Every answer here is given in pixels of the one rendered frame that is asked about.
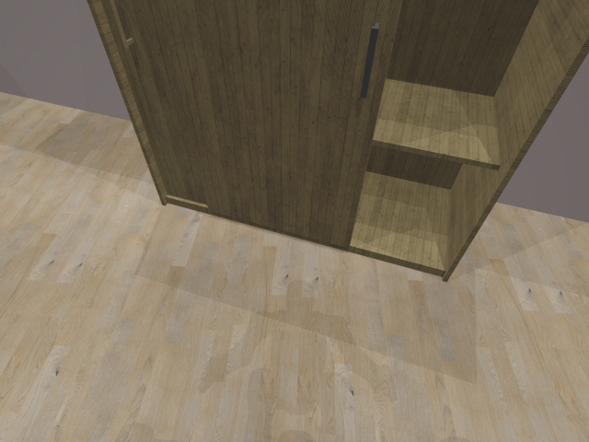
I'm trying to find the handle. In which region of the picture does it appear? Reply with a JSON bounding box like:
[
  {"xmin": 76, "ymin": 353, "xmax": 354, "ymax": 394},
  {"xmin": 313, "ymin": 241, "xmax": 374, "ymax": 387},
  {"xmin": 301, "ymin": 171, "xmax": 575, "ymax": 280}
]
[
  {"xmin": 105, "ymin": 0, "xmax": 129, "ymax": 50},
  {"xmin": 360, "ymin": 23, "xmax": 380, "ymax": 98}
]

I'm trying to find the wardrobe door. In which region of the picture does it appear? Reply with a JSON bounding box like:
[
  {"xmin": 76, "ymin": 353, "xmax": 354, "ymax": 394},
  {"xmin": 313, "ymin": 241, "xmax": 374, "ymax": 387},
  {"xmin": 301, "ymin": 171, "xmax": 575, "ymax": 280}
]
[
  {"xmin": 159, "ymin": 0, "xmax": 402, "ymax": 248},
  {"xmin": 101, "ymin": 0, "xmax": 207, "ymax": 204}
]

